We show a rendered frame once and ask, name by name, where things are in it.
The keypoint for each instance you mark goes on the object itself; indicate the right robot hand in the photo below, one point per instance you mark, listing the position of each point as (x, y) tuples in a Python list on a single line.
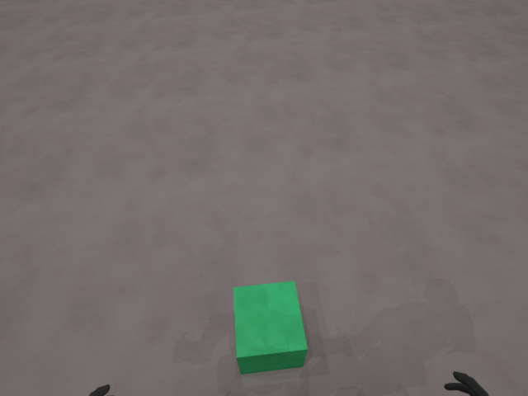
[(469, 385)]

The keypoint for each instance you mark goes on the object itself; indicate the carton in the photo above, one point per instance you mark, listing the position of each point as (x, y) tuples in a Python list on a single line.
[(269, 330)]

